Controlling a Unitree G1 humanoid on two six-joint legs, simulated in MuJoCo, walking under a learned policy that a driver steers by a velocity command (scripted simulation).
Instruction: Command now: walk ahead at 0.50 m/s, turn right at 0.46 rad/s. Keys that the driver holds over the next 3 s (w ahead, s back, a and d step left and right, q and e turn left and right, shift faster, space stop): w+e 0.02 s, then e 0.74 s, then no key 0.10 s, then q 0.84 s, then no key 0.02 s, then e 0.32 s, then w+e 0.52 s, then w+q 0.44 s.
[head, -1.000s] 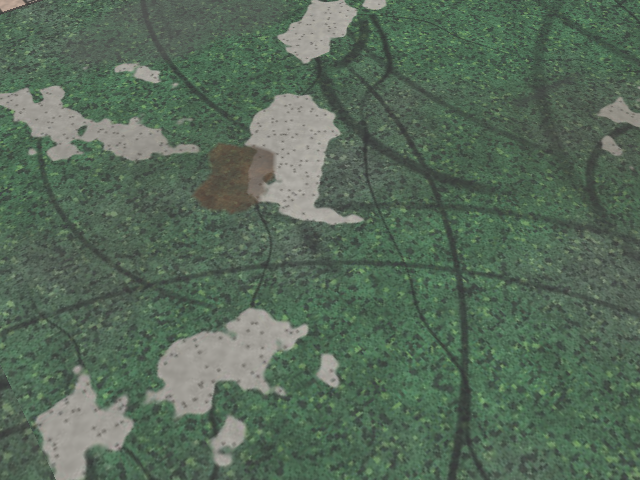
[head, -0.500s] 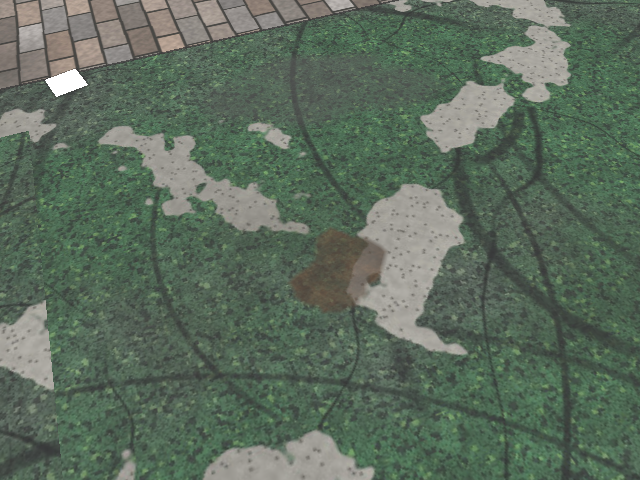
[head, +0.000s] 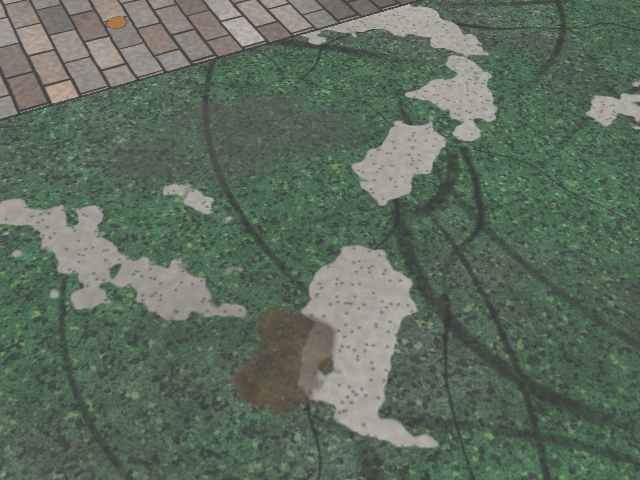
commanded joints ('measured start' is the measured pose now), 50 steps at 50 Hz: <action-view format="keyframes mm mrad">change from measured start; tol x32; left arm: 1 -4 19 8 -78 5 9 -2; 50 -152 16 13 -231 27 74 20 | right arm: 1 -37 -119 -36 -37 -3 -28 -9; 50 -75 -181 -30 -47 17 91 -24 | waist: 1 15 127 5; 16 56 -147 -471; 50 -27 284 -68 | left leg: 1 85 287 -183 -235 192 168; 13 144 221 99 280 653 32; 15 -371 -16 38 924 -548 -114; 16 -414 -32 -178 1038 -551 -101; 39 96 324 -507 -67 179 128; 50 61 173 -340 7 326 160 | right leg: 1 -148 -64 57 -40 97 17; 12 147 69 -111 -531 204 -68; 15 776 -227 414 -555 1064 -347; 19 462 -159 382 -782 350 -285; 35 298 -38 464 -762 127 -206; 44 -40 187 128 78 -169 74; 50 230 123 -25 -518 -115 103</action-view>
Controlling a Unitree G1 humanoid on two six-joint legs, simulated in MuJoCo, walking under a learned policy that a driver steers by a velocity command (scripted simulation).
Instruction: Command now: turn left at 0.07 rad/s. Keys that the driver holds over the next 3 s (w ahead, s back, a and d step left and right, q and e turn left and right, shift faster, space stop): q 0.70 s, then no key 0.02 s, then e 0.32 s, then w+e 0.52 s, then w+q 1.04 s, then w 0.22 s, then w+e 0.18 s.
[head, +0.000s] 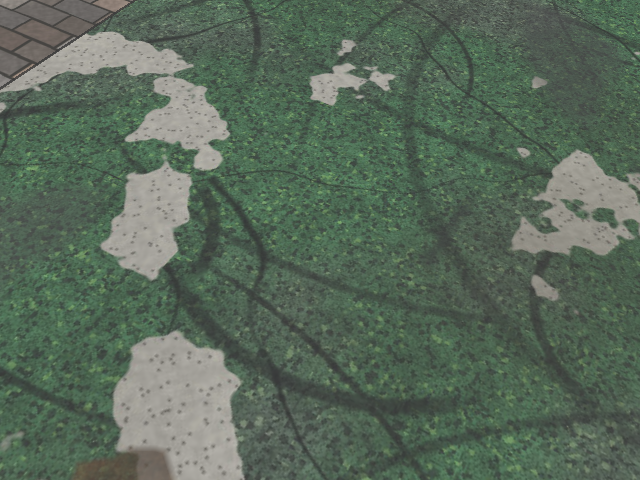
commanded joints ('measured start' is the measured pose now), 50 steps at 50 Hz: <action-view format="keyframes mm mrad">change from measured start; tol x32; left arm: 1 -19 53 10 -62 -12 -23 -3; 50 -70 149 4 16 -6 -87 -20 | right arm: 1 -14 -208 -48 -54 17 1 3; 50 -39 -158 -27 -138 -24 6 -21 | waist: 1 7 255 -79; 8 46 -189 -91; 19 -1 -108 -103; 21 37 372 -104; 50 -6 -136 -31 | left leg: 1 120 155 -217 -81 372 188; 10 -293 2 1 524 -374 -46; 19 35 -37 137 50 14 4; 21 294 301 -400 -74 656 200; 50 68 -48 -47 42 -9 11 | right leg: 1 92 20 -84 -308 105 0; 16 254 -314 -2 -402 701 -281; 23 -287 -42 -15 437 -234 -29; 41 59 -63 -37 -152 110 -16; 45 273 -183 102 -407 586 -114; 50 73 -172 202 -450 309 -183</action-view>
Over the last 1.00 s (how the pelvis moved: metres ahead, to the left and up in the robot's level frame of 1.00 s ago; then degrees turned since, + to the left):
0.23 -0.02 0.00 -30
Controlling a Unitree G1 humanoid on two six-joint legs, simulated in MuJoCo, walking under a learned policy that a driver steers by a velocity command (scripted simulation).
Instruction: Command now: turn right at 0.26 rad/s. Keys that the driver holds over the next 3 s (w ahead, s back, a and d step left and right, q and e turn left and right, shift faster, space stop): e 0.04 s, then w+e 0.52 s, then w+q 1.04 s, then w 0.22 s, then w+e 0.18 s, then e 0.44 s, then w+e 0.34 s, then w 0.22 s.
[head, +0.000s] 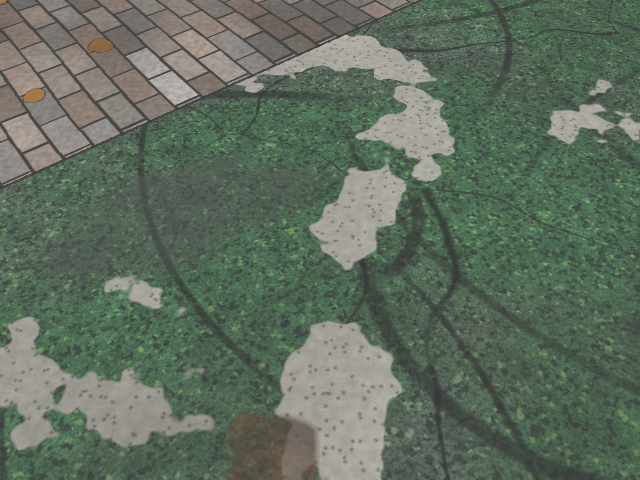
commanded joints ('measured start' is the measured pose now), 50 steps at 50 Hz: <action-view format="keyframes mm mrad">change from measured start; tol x32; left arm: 1 -87 193 44 -91 -12 -21 9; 50 160 237 48 -28 8 -26 45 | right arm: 1 4 -146 -59 -71 6 -5 -19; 50 -2 -158 -61 -85 48 -106 94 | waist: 1 -37 -193 -37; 9 -101 147 63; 23 4 61 -31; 26 77 -352 -303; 50 -29 -133 -108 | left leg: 1 40 43 19 9 21 -12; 10 233 477 -521 -340 -428 275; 21 121 341 81 -312 30 129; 24 10 278 237 87 385 44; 27 -656 95 7 832 -275 -52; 40 -427 170 96 204 430 -36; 50 -235 -8 220 51 135 102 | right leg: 1 -46 -156 234 -144 154 -110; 6 -189 -52 210 -54 -387 -110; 12 -620 -91 54 562 -162 -30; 24 167 35 -185 68 36 -109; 26 561 -362 760 -235 -349 -371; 27 511 -373 747 -312 -428 -357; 33 97 -206 184 -320 202 -255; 45 305 -226 -107 -354 483 -143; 50 431 -233 -160 39 1246 -108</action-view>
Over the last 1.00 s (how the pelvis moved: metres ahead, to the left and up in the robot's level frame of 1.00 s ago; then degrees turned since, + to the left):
0.00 0.01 -0.01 21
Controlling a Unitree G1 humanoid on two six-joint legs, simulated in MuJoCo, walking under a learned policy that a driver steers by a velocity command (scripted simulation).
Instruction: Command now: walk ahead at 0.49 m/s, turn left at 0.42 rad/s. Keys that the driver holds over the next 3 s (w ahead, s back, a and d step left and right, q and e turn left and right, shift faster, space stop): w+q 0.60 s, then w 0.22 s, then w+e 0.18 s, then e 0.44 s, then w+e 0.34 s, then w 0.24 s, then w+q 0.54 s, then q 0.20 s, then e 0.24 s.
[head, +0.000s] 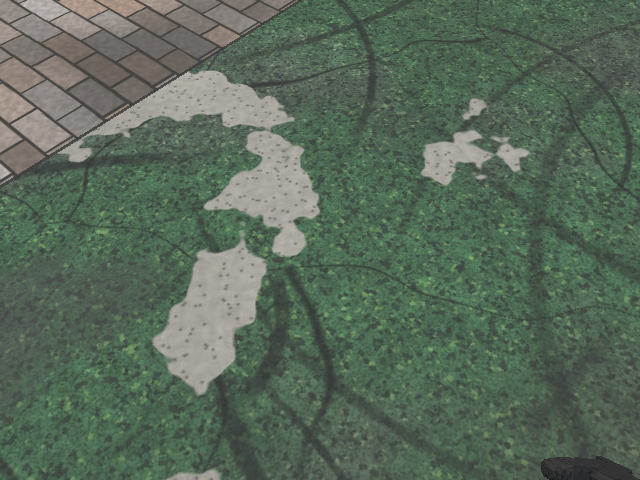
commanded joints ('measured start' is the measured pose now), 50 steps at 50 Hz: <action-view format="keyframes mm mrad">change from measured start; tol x32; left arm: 1 -36 196 46 -73 4 14 25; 18 -311 79 -6 -241 -11 -69 -30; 50 125 -12 -11 -30 -15 -36 -25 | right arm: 1 212 -191 -76 -42 1 -9 -15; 25 371 -73 -32 -60 22 24 -83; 45 -130 -69 -30 -141 3 4 -31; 50 341 -302 -110 -30 -38 13 -68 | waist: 1 -182 -113 -168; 3 -146 234 -437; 22 -44 95 -67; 25 -15 -386 -313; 44 20 -102 69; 50 -158 239 -404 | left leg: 1 358 -70 21 -42 -32 91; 3 1068 364 -828 -98 -139 396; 12 264 120 -329 -333 130 233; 20 348 119 -428 -174 -181 99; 26 -225 -2 -232 786 -495 -76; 37 -126 97 -149 342 -127 -89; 46 80 38 -47 -22 -106 -31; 48 457 8 -25 -77 -46 16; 50 1036 445 -648 -119 -183 216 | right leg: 1 -81 -263 -3 512 1365 -10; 3 -805 34 124 1214 -109 106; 22 -396 -89 174 236 374 77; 25 152 -517 957 49 -158 -173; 35 -235 -328 262 -91 391 -141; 48 -213 -272 122 256 843 -50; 50 -773 -56 108 887 -122 52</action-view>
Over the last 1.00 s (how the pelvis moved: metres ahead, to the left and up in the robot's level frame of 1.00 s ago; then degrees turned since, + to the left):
0.36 -0.20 -0.02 -14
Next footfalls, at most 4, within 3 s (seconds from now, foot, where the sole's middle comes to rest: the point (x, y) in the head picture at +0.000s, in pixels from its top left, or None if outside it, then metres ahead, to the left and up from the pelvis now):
0.02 left None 0.20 0.08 -0.76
0.46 right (416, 465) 0.49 -0.11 -0.76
0.98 left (251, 389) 0.63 0.24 -0.76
1.42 right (340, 307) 0.85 0.06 -0.76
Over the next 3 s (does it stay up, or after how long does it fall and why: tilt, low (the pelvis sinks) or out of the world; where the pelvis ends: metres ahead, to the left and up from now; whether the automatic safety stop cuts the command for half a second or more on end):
stays up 1.27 0.20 0.01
